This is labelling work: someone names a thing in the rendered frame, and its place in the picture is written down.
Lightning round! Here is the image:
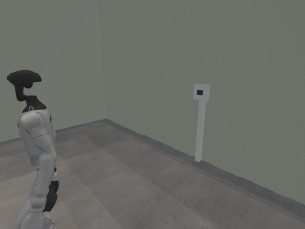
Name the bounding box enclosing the left robot hand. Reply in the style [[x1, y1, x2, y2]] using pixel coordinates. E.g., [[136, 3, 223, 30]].
[[20, 211, 45, 229]]

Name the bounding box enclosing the left robot forearm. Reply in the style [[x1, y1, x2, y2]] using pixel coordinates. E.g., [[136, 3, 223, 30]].
[[29, 154, 55, 213]]

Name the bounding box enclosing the robot right upper arm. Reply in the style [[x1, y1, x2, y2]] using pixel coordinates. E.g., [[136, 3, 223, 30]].
[[53, 128, 57, 140]]

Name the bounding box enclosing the button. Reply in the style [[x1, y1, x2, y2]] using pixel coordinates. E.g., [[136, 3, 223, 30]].
[[197, 90, 203, 96]]

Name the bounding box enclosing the robot left upper arm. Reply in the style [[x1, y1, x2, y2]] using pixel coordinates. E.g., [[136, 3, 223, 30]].
[[20, 111, 57, 164]]

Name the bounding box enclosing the robot left thigh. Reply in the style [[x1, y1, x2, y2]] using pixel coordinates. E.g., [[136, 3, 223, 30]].
[[13, 184, 58, 229]]

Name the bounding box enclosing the panel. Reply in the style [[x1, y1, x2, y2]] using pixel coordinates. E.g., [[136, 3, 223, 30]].
[[193, 83, 210, 162]]

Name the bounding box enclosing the robot right shin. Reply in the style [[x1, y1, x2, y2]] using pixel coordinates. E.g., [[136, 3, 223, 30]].
[[43, 213, 57, 229]]

